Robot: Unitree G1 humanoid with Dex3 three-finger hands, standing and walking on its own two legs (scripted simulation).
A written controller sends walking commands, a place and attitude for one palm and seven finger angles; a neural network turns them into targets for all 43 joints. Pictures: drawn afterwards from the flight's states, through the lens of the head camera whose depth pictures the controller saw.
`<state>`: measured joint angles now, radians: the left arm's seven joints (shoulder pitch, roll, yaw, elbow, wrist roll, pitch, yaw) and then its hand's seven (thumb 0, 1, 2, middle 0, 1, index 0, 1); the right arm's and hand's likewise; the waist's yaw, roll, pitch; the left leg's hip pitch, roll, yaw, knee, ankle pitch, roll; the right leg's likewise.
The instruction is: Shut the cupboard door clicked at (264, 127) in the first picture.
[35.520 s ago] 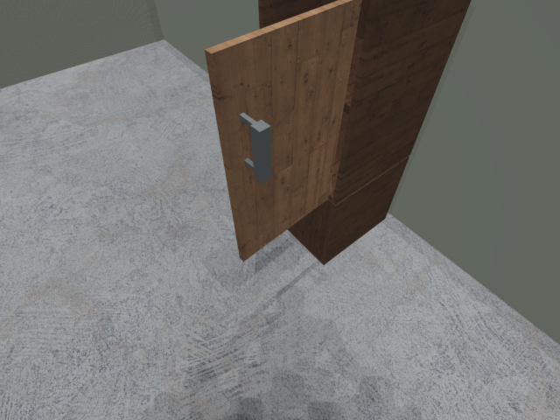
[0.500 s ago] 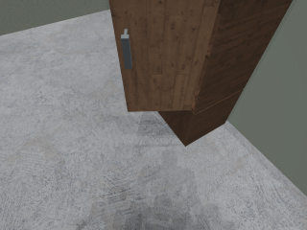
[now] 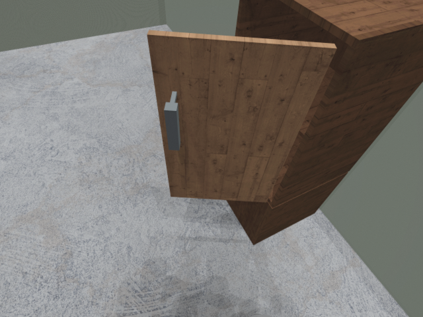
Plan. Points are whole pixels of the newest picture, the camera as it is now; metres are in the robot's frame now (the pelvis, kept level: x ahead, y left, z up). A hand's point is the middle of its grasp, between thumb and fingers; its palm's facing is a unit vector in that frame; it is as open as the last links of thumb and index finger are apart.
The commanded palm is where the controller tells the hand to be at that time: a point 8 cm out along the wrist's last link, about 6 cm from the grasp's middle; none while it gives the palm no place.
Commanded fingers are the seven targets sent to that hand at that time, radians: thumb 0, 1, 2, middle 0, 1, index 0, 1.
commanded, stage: come to a stop and stand still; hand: left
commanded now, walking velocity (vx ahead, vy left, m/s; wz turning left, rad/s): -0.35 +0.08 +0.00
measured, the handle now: (174, 121) +0.51 +0.12 +0.06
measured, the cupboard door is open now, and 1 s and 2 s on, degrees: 61 61 61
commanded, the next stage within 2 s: look again from close up in 1.12 s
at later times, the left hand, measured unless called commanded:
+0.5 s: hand out of the picture +0.10 +0.21 -0.20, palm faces +0.09 -0.97 -0.23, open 7.4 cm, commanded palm none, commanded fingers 0.00 0.90 0.90 -0.20 -0.30 -0.20 -0.30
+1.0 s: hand out of the picture +0.02 +0.15 -0.18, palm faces +0.02 -0.98 -0.20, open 7.4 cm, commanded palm none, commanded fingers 0.00 0.90 0.90 -0.20 -0.30 -0.20 -0.30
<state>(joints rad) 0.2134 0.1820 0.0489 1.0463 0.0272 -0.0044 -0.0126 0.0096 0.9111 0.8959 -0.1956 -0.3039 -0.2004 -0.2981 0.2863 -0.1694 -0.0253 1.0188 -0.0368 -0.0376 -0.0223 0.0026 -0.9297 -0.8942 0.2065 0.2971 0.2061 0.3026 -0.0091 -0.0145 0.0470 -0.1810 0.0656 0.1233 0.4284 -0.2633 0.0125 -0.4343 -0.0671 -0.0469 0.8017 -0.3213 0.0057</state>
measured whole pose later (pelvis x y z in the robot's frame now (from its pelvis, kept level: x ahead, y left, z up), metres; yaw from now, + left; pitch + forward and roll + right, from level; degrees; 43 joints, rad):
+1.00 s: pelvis +0.02 -0.02 -0.01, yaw +1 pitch -1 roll +0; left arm 0.33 0.13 -0.02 1.05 0.02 -0.01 0.04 0.01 0.91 0.90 -0.20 -0.30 -0.21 -0.30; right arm 0.28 -0.19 -0.02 1.02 -0.02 0.01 -0.01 0.01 -0.91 -0.89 0.20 0.30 0.20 0.30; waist -0.01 0.03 0.01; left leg -0.28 0.03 0.07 0.54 -0.23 0.01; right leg -0.18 0.01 0.01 0.53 -0.34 0.00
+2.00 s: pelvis +0.05 +0.00 -0.01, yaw +0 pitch +0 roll +1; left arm 0.25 0.25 0.00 1.09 0.02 0.01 0.03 0.01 0.90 0.90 -0.20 -0.30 -0.20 -0.30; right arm 0.15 -0.20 0.00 1.10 -0.02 -0.01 -0.02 0.01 -0.91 -0.89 0.20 0.30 0.20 0.30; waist 0.01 -0.04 0.02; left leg -0.22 0.01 0.10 0.45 -0.23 0.02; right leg -0.13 -0.02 0.04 0.45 -0.32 0.02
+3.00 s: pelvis +0.05 -0.03 -0.01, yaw -1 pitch -1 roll -1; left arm 0.30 0.17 -0.02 1.07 0.01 -0.04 0.06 0.01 0.91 0.90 -0.20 -0.30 -0.20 -0.30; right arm 0.24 -0.18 0.01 1.06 -0.01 -0.02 -0.03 0.01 -0.92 -0.89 0.20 0.30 0.20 0.30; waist -0.01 0.02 0.04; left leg -0.23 -0.02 0.08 0.49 -0.25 0.06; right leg -0.15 0.02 -0.07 0.46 -0.29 -0.03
